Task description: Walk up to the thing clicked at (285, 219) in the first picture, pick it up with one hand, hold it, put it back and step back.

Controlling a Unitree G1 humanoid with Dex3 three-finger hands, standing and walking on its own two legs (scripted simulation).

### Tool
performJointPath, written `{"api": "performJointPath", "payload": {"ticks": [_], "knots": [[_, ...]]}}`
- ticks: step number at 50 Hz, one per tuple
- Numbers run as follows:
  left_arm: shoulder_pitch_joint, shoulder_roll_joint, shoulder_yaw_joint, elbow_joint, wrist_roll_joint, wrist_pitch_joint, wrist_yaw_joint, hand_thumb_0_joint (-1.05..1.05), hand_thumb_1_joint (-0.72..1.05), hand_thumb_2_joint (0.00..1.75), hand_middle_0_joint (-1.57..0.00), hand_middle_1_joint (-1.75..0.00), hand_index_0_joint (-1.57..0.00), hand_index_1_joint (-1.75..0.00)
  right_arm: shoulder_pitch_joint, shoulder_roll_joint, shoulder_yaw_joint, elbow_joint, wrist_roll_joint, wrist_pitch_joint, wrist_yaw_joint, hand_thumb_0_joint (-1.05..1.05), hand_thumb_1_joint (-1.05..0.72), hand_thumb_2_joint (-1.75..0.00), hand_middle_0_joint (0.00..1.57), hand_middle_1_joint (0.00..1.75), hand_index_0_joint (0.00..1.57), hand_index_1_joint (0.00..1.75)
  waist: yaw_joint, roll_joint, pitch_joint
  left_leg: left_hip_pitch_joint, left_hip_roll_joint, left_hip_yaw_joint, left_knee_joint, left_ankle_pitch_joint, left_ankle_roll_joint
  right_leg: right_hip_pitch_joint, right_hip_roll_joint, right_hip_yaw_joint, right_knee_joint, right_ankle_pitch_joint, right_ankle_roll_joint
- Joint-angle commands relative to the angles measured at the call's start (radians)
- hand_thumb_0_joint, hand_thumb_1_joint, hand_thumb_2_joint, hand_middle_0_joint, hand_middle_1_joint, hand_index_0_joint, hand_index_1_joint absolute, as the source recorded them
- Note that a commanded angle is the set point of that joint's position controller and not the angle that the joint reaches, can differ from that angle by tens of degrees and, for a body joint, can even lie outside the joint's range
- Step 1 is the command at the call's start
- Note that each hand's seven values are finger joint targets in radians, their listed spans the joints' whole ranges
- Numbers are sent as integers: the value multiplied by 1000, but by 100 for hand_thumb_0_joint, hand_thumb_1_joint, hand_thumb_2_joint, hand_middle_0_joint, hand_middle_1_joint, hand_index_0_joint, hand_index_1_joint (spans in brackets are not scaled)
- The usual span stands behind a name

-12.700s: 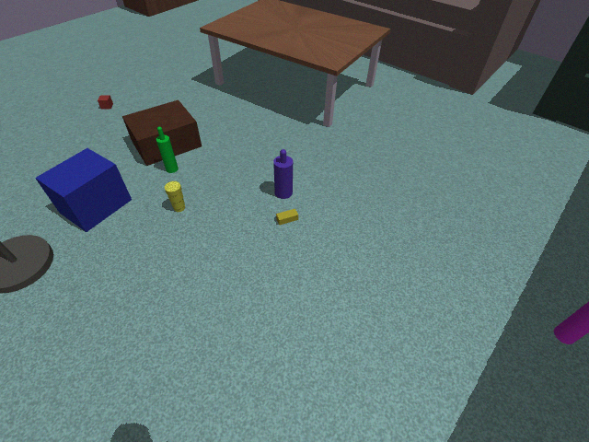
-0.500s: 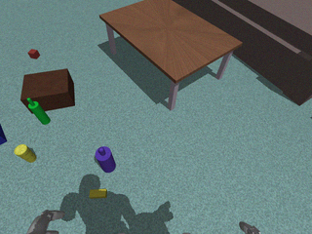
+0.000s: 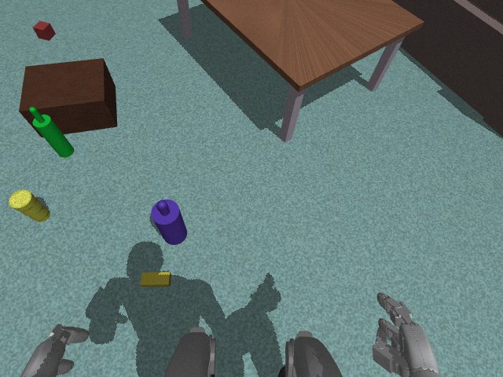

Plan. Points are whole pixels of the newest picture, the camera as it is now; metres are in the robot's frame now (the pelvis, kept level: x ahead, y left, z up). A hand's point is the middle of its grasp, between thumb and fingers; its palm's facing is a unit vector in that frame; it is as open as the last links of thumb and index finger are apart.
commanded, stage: rise first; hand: left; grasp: from above
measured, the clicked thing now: (156, 279) +0.40 +0.31 -0.64
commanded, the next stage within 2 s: none
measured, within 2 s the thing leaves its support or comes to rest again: neither
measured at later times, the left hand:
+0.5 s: hand (102, 321) +0.24 +0.34 -0.34, palm faces -0.48 -0.40 -0.78, open 13.7 cm
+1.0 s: hand (114, 297) +0.31 +0.36 -0.44, palm faces -0.48 -0.13 -0.87, open 13.9 cm
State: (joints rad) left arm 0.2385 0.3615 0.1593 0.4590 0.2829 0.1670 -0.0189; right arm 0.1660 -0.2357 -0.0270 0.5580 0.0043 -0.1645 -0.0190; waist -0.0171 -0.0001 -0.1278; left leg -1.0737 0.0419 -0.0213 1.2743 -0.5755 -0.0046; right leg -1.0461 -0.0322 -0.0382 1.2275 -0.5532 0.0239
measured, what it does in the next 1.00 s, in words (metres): lowers itself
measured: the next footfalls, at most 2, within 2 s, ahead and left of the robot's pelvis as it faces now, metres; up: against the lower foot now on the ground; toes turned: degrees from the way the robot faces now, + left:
none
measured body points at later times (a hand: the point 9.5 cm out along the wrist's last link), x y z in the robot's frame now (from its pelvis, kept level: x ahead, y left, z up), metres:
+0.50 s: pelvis -0.06 +0.00 -0.21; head +0.16 +0.02 +0.19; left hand +0.26 +0.36 -0.29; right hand +0.13 -0.27 -0.34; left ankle +0.01 +0.12 -0.63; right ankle +0.01 -0.14 -0.63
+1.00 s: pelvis -0.08 +0.01 -0.31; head +0.14 +0.06 +0.08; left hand +0.33 +0.36 -0.39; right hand +0.00 -0.29 -0.42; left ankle +0.01 +0.12 -0.63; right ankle +0.01 -0.14 -0.63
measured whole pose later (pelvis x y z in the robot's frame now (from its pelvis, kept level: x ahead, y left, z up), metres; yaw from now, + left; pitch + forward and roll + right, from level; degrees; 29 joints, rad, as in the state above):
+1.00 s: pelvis -0.08 +0.01 -0.31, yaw -6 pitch +32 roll -8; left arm -0.64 0.85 0.29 1.17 1.17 -0.49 0.21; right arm 0.10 -0.30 -0.02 0.76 -0.11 0.01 0.12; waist -0.08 -0.02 -0.05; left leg -2.23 0.02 -0.12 2.34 -0.68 0.01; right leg -2.15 -0.02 -0.06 2.24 -0.65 0.04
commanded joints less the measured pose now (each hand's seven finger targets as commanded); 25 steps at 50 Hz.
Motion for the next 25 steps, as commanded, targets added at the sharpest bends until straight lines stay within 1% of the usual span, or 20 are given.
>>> {"api": "performJointPath", "payload": {"ticks": [1, 2, 3, 4, 5, 6, 7, 8, 9, 10, 12, 13, 14, 16, 17, 18, 20, 21, 23, 25], "knots": [[-46, 215, 83, -107, 57, -67, 23, 0, -53, 93, -15, -99, -15, -100, -1, -165, -73, -107, 1, -59, 2, 0, -91, -90, 20, 30, 20, 30, -11, 80, -295, 126, -28, -13, -72, 304, 9, 28, 34, 0, -22, 234, -50], [-37, 235, 95, -50, 74, -77, 24, 0, -53, 94, -15, -99, -15, -100, 14, -167, -75, -78, 1, -57, 5, 0, -91, -90, 20, 30, 20, 30, -6, 71, -299, 86, -32, -7, -35, 312, 11, 6, 33, 2, 5, 240, -51], [-101, 240, 88, -82, 92, -101, 22, 0, -53, 95, -16, -98, -14, -99, -19, -170, -75, -105, 2, -64, 8, 0, -91, -90, 20, 30, 20, 30, -13, 77, -314, 52, -34, -8, -3, 294, 13, -33, 33, 5, 36, 229, -52], [-82, 258, 111, -4, 107, -116, 22, 0, -52, 93, -16, -99, -15, -100, 7, -174, -79, -61, 0, -62, 14, 0, -91, -90, 20, 30, 20, 30, -2, 67, -318, 22, -33, -12, 22, 307, 12, -59, 30, 4, 72, 231, -53], [-123, 267, 104, -10, 132, -141, 20, 0, -50, 93, -15, -98, -15, -99, -12, -180, -81, -69, -1, -66, 21, 0, -89, -89, 20, 30, 20, 30, -1, 79, -322, -21, -36, -14, 52, 270, 11, -107, 30, 6, 108, 200, -54], [-171, 287, 103, -17, 155, -169, 16, 0, -51, 94, -15, -98, -14, -99, -28, -184, -83, -75, -1, -69, 24, 0, -90, -90, 20, 30, 20, 30, 3, 91, -359, -34, -36, -15, 79, 268, 12, -140, 28, 11, 135, 196, -54], [-191, 300, 110, 26, 181, -196, 14, 0, -51, 94, -17, -97, -15, -98, -26, -190, -87, -63, -1, -71, 27, 0, -89, -90, 20, 30, 20, 30, 1, 83, -369, -62, -36, -18, 105, 247, 11, -176, 29, 11, 165, 179, -54], [-211, 316, 114, 51, 207, -223, 13, 0, -50, 94, -16, -98, -15, -99, -32, -191, -85, -59, -2, -71, 29, 0, -89, -90, 20, 30, 20, 30, 10, 86, -389, -97, -39, -11, 143, 251, 13, -197, 28, 13, 193, 186, -52], [-245, 333, 121, 58, 226, -254, 13, 0, -49, 93, -16, -99, -15, -99, -30, -197, -89, -53, -4, -70, 34, 0, -90, -90, 20, 30, 20, 30, 6, 78, -416, -133, -42, -9, 176, 238, 16, -223, 28, 17, 222, 182, -52], [-265, 339, 115, 79, 251, -282, 12, 0, -50, 94, -16, -99, -15, -99, -33, -199, -90, -47, -4, -69, 38, 0, -90, -90, 20, 30, 20, 30, 11, 80, -437, -166, -45, -7, 208, 235, 17, -250, 29, 19, 252, 182, -52], [-292, 388, 142, 92, 291, -335, 18, 0, -49, 94, -16, -100, -16, -100, -29, -208, -94, -29, -6, -63, 46, 0, -90, -90, 20, 30, 20, 30, 36, 103, -502, -187, -45, -6, 269, 279, 17, -297, 29, 18, 315, 207, -53], [-311, 393, 141, 107, 317, -355, 21, 0, -51, 94, -16, -100, -16, -101, -29, -215, -97, -25, -8, -59, 50, 0, -91, -90, 20, 30, 20, 30, 33, 107, -530, -201, -44, -12, 294, 281, 14, -327, 29, 13, 350, 206, -55], [-341, 421, 154, 120, 342, -375, 28, 0, -53, 96, -15, -101, -14, -102, -27, -226, -100, -10, -11, -53, 53, 0, -91, -90, 20, 30, 20, 30, 38, 105, -544, -201, -37, -25, 315, 301, 11, -367, 29, 1, 386, 209, -56], [-440, 458, 160, 110, 384, -409, 44, 0, -53, 96, -15, -102, -14, -102, -23, -234, -111, 3, -16, -41, 60, 0, -93, -91, 20, 30, 20, 30, 30, 129, -583, -219, -33, -24, 371, 294, 10, -429, 27, -1, 431, 199, -54], [-486, 490, 178, 126, 405, -423, 56, 0, -52, 97, -15, -100, -14, -101, -18, -235, -114, 10, -19, -34, 61, 0, -92, -91, 20, 30, 20, 30, 30, 117, -604, -259, -36, -17, 403, 267, 13, -435, 27, 0, 444, 189, -51], [-494, 493, 178, 184, 426, -432, 64, 0, -55, 98, -15, -100, -14, -101, -20, -235, -111, 20, -22, -27, 64, 0, -93, -91, 20, 30, 20, 30, 23, 85, -595, -312, -37, -15, 433, 240, 18, -452, 30, -4, 461, 170, -50], [-557, 557, 207, 225, 467, -459, 80, 0, -50, 95, -16, -99, -15, -99, -8, -238, -109, 35, -30, -12, 73, 0, -92, -91, 20, 30, 20, 30, 37, 57, -623, -380, -42, -5, 490, 222, 27, -451, 30, -2, 492, 164, -47], [-590, 578, 209, 226, 491, -470, 83, 0, -50, 95, -17, -99, -16, -99, 2, -239, -110, 44, -34, -3, 75, 0, -93, -91, 20, 30, 20, 30, 42, 66, -655, -383, -41, -1, 516, 226, 30, -462, 31, -1, 507, 166, -46], [-653, 606, 209, 261, 532, -490, 89, 0, -52, 98, -16, -98, -16, -99, 10, -248, -111, 51, -39, 8, 80, 0, -92, -91, 20, 30, 20, 30, 33, 75, -662, -424, -40, -6, 541, 179, 28, -509, 32, -14, 544, 124, -47], [-720, 642, 211, 280, 567, -510, 98, 0, -47, 95, -18, -96, -17, -96, 23, -254, -111, 67, -41, 21, 82, 0, -91, -91, 20, 30, 20, 30, 32, 94, -668, -451, -39, -2, 568, 132, 28, -544, 34, -22, 566, 87, -46]]}}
